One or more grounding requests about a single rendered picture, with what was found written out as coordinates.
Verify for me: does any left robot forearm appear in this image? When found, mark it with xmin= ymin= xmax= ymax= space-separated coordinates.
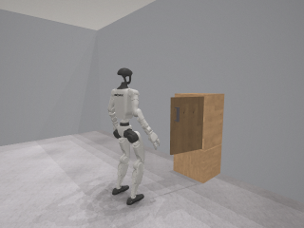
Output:
xmin=108 ymin=111 xmax=119 ymax=126

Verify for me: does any robot left upper arm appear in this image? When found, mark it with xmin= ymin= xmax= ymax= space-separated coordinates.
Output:
xmin=107 ymin=88 xmax=116 ymax=113

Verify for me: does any handle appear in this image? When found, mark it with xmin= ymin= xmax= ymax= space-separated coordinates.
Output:
xmin=174 ymin=107 xmax=180 ymax=123

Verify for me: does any right robot forearm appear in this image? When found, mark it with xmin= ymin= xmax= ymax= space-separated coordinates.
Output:
xmin=136 ymin=109 xmax=153 ymax=135

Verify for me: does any left robot thigh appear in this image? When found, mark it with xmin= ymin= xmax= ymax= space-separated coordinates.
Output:
xmin=113 ymin=129 xmax=130 ymax=164

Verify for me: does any cupboard door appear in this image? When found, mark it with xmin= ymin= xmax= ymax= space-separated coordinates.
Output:
xmin=170 ymin=96 xmax=204 ymax=155

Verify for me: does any robot right upper arm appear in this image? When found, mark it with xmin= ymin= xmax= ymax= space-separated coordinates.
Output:
xmin=128 ymin=88 xmax=140 ymax=117

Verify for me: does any right robot hand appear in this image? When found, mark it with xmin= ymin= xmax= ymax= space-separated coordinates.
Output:
xmin=148 ymin=132 xmax=160 ymax=150

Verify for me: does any left robot foot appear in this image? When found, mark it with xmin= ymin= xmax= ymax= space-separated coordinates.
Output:
xmin=112 ymin=185 xmax=129 ymax=196

